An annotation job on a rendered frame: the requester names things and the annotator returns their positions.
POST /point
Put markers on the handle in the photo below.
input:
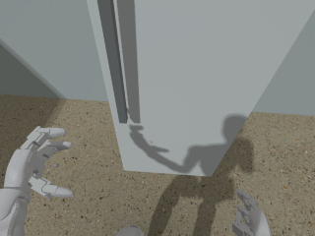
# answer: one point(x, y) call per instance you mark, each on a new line
point(110, 35)

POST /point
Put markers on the robot left hand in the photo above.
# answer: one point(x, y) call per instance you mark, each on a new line
point(24, 162)

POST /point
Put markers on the fridge door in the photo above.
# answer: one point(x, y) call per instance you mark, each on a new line
point(193, 70)

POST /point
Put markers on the left robot shin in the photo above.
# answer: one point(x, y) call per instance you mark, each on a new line
point(133, 225)

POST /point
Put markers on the robot left forearm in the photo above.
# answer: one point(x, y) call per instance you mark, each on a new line
point(13, 211)

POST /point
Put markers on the robot right hand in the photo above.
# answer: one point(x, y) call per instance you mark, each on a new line
point(256, 222)

